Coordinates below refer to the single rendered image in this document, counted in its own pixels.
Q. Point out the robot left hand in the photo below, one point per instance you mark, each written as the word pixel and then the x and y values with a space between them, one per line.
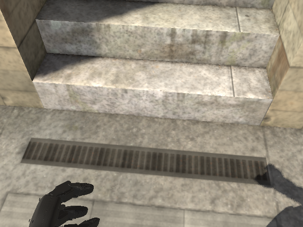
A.
pixel 50 213

